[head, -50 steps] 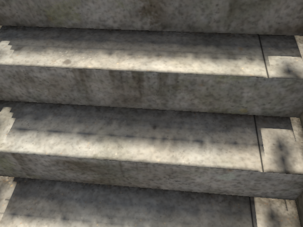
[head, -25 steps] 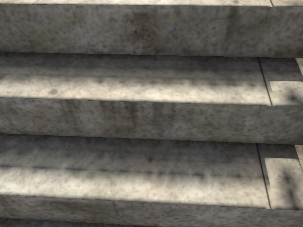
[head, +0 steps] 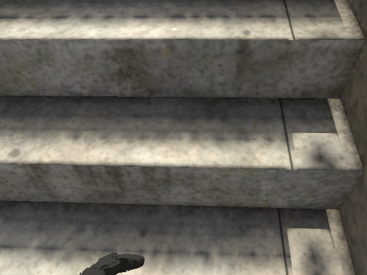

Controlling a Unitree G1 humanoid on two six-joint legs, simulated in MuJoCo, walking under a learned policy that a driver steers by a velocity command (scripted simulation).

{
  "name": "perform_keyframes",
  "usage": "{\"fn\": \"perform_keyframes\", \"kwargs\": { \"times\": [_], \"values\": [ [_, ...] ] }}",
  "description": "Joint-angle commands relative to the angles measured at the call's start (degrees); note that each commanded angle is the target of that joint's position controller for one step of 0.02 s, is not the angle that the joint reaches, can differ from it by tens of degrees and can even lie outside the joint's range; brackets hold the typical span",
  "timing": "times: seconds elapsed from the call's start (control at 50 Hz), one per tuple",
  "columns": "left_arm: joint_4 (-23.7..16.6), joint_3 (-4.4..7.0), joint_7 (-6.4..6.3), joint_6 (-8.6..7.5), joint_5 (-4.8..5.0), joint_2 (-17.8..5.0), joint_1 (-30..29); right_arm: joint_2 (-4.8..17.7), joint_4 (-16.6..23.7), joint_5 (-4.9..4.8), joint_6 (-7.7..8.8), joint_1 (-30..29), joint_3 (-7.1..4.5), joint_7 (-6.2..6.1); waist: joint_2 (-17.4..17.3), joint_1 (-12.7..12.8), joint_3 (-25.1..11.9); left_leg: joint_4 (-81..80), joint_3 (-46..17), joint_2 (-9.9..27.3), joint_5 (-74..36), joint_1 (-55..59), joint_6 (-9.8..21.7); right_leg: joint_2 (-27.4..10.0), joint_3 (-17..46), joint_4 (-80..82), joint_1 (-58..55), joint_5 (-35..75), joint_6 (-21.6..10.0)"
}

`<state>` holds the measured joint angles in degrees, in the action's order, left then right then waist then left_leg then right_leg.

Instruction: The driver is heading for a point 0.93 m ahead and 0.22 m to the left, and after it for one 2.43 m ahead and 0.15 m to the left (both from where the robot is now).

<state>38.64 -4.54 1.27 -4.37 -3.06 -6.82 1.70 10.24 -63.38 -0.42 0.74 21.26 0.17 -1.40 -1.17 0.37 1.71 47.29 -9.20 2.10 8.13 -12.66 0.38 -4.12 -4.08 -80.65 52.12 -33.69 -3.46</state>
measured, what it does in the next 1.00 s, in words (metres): climbs, turning left: left foot 0.20 m higher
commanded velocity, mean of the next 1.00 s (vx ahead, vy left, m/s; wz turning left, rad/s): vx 0.50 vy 0.00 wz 0.38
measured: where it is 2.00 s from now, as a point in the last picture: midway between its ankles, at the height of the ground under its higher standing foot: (54, 111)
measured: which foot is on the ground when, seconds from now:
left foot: up 0.00-0.66, down 0.68-1.00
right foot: down 0.00-0.72, up 0.74-1.00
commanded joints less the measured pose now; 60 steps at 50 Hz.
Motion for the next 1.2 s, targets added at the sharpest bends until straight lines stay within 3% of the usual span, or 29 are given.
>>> {"fn": "perform_keyframes", "kwargs": {
  "times": [0.02,0.06,0.08,0.12,0.18,0.3,0.36,0.54,0.58,0.6,0.64,0.66,0.68,0.7,0.72,0.74,0.76,0.8,0.82,0.88,0.92,0.94,1.0,1.04,1.08,1.1,1.14,1.18,1.2],
  "values": [
    [11.41,6.43,-0.13,1.59,2.00,-14.59,22.98,2.23,10.53,-0.82,2.73,-4.22,-1.88,3.20,18.92,4.73,-17.66,52.97,-8.84,-8.15,2.04,-31.39,5.18,-15.35,59.02,66.86,-40.41,-33.67,-6.53],
    [16.45,4.16,-0.21,1.62,1.87,-4.08,14.31,0.93,16.53,0.17,2.07,-13.99,-1.00,2.45,7.44,-0.67,1.59,57.07,-1.81,-4.05,-1.04,-39.58,7.63,-11.80,34.87,56.76,-20.49,-19.23,-2.81],
    [18.31,2.87,-0.18,1.39,0.78,0.54,11.97,-1.27,17.30,0.02,1.69,-10.98,0.02,2.72,8.22,-3.79,1.41,65.19,-2.94,-4.88,-3.19,-40.81,8.87,-10.36,29.22,54.97,-19.00,-11.72,-1.16],
    [21.61,2.48,-0.30,2.13,0.70,1.64,15.48,-2.85,15.62,-1.03,0.73,-4.44,0.90,2.36,4.23,-4.95,1.35,68.67,-4.21,-6.13,-5.50,-47.47,10.07,-10.32,19.31,55.68,-24.02,1.44,-0.02],
    [22.31,3.01,-0.31,1.17,0.59,-1.89,18.10,-3.79,15.16,0.66,-0.37,-3.48,1.50,1.02,2.89,-5.47,1.60,69.21,-1.86,-5.46,-14.97,-55.33,8.18,-9.80,7.08,57.22,-24.98,6.73,3.59],
    [19.45,2.27,-2.52,1.13,-0.46,-4.65,20.62,-1.22,17.31,2.66,-2.25,-8.23,0.83,-1.15,6.04,-2.91,3.26,80.55,2.55,-5.87,-17.34,-63.32,1.21,-13.62,3.19,63.72,-25.98,8.02,-2.09],
    [18.49,4.49,-3.62,2.61,0.24,-8.94,26.37,0.21,18.63,0.63,-2.88,-11.09,0.39,-3.05,6.32,0.62,3.68,77.88,4.31,-4.15,-9.04,-68.97,-2.64,-16.11,3.72,65.48,-37.72,10.55,-2.95],
    [18.14,9.10,-6.34,4.20,1.72,-11.58,36.60,-7.11,30.31,-1.69,-0.81,-26.85,3.58,2.08,7.01,5.07,9.47,66.85,2.41,5.10,6.14,-93.69,-1.21,-20.96,3.81,69.31,-65.61,17.05,-3.03],
    [14.82,10.34,-6.93,4.71,2.91,-16.10,30.59,-6.72,33.60,-1.12,-1.11,-30.46,5.33,3.70,5.54,3.29,8.56,51.41,12.89,7.95,8.97,-81.12,-0.58,-19.00,-2.49,77.53,-57.06,20.81,-3.81],
    [15.68,10.15,-8.00,5.38,3.55,-14.25,32.67,-7.23,36.00,-1.23,-1.09,-37.19,5.84,4.30,6.95,5.02,7.41,44.23,16.74,8.88,13.81,-66.93,1.18,-20.82,-2.61,85.77,-50.59,24.28,-5.37],
    [15.84,8.99,-7.00,4.53,4.67,-15.41,28.98,-2.41,35.48,-3.07,0.24,-30.44,3.52,4.30,9.07,-0.47,4.23,37.35,30.00,-1.26,17.05,-34.65,6.86,-17.63,-10.60,79.16,-40.02,90.23,-6.46],
    [14.85,9.33,-7.18,2.93,5.23,-20.64,26.91,1.25,34.71,-1.81,1.06,-21.56,1.05,3.23,12.37,-6.45,-2.54,34.94,30.05,-5.79,20.06,-26.15,8.98,-17.00,-11.68,67.14,-46.31,130.87,-7.34],
    [15.76,9.81,-6.85,2.68,5.11,-24.55,26.68,7.37,32.75,-0.84,1.12,-9.71,-1.52,3.35,15.76,-13.08,-14.78,25.90,24.37,-9.13,19.75,-12.22,12.55,-16.95,-10.27,53.68,-51.72,143.86,-8.05],
    [13.29,11.12,-6.21,1.85,6.24,-28.51,25.79,12.72,32.00,0.04,0.52,0.76,-4.51,4.05,13.06,-18.09,-22.84,9.59,8.06,-9.55,19.17,6.31,14.75,-16.09,-5.71,37.64,-45.30,133.16,-7.59],
    [10.21,8.66,-3.49,-0.73,5.19,-19.33,22.33,20.09,28.99,-0.72,-0.25,4.42,-6.67,2.59,-4.18,-13.97,-26.35,-11.42,-32.87,4.85,37.88,18.50,21.97,-4.00,-0.09,15.72,-24.55,68.14,-2.62],
    [11.00,9.29,-0.15,-3.35,3.96,-18.81,18.71,20.03,26.83,1.23,-0.36,3.23,-6.42,0.66,-9.17,-9.96,-33.68,-31.11,-60.02,14.16,48.10,15.38,22.66,6.98,11.77,-17.03,-20.34,32.75,-1.34],
    [8.12,8.20,2.44,-4.47,3.22,-11.03,13.80,16.08,24.64,2.28,-0.74,3.07,-3.83,1.00,-5.55,-6.64,-30.24,-32.53,-53.24,13.06,44.69,10.53,15.02,5.94,19.72,-30.41,-15.67,32.81,-2.14],
    [-0.25,5.15,1.73,-3.79,2.09,-3.95,3.08,6.99,19.89,-1.10,1.04,2.21,-2.55,3.23,2.64,-3.19,-7.10,-22.91,-28.87,7.61,35.25,-6.15,10.60,3.59,11.70,-40.63,-1.46,26.38,-3.37],
    [-1.42,3.85,1.88,-3.28,1.74,-1.78,2.33,3.33,17.71,-0.82,2.10,-0.23,-1.48,3.87,1.72,-0.36,-2.64,-20.83,-20.43,3.65,29.56,-10.65,9.44,2.51,11.12,-44.49,3.36,26.33,-4.63],
    [-1.69,0.96,0.90,-3.17,2.05,0.13,9.05,1.99,18.23,1.97,3.29,-4.24,-1.03,4.75,0.42,5.38,-1.09,-21.33,-9.10,3.28,8.58,-11.83,7.41,1.80,10.97,-47.33,12.69,30.12,-5.78],
    [-1.41,0.62,0.16,-2.20,4.22,0.56,10.18,-0.07,13.94,2.13,3.15,0.10,0.15,5.64,-2.48,6.08,-2.22,-21.19,-5.19,5.17,-3.02,-9.65,4.91,2.75,10.52,-60.87,21.56,24.60,-5.08],
    [-1.21,-0.81,-0.57,-2.41,4.64,5.50,7.91,-2.91,9.63,3.73,2.34,1.82,1.49,6.46,-5.91,5.08,-1.19,-20.06,-4.89,5.76,-0.70,-10.37,5.45,5.13,12.84,-73.48,29.03,25.05,-5.58],
    [-4.46,-2.31,-1.71,-2.34,3.45,5.45,-0.78,-2.19,6.95,3.67,2.32,-1.21,2.26,6.99,-2.91,5.33,0.98,-25.17,5.28,3.77,4.94,-19.80,-1.46,6.59,10.44,-55.84,30.69,37.16,-4.88],
    [-7.94,-4.02,-1.87,-0.99,2.21,7.09,-15.02,-1.31,2.47,3.00,3.60,5.81,3.41,4.38,-4.66,-0.84,0.13,-35.04,2.62,6.53,-1.45,-22.30,1.23,8.34,0.13,-50.20,27.33,43.76,-2.46],
    [-4.52,-3.58,-2.35,-1.08,4.10,7.85,-10.15,1.03,-1.34,4.71,2.95,9.07,3.26,3.57,-7.51,-1.69,-4.90,-31.54,3.09,8.26,-14.01,-2.32,2.49,8.40,1.44,-56.31,36.44,41.55,-1.72],
    [-4.41,-3.86,-2.06,-1.65,4.70,7.78,-11.61,1.59,-2.27,3.64,2.66,8.12,3.32,3.28,-7.08,-1.33,-3.73,-32.13,4.97,8.17,-20.70,1.64,2.15,7.96,1.63,-51.23,36.86,37.90,-2.22],
    [-3.23,-3.64,-0.41,-2.57,4.00,6.87,-12.68,1.83,-3.31,3.63,1.35,8.02,3.34,1.00,-5.62,-1.08,-7.64,-30.77,11.73,8.16,-48.97,7.05,0.55,9.42,-3.03,-39.09,27.36,35.90,-4.68],
    [-1.81,-1.89,0.71,-1.53,2.08,-0.16,-9.52,5.31,0.03,1.21,1.43,-0.29,2.81,-1.17,-5.87,5.23,-18.24,-30.76,20.59,7.40,-96.18,-0.28,2.20,10.86,-9.22,-13.53,-7.93,31.12,-6.79],
    [0.24,-1.42,-0.25,0.51,0.90,-1.48,-1.85,13.09,0.93,1.56,2.66,1.37,1.21,-1.88,-12.59,8.16,-22.13,-28.53,13.97,14.16,-123.15,5.09,7.84,9.96,-9.68,-5.81,-18.90,13.41,-4.03]
  ]
}}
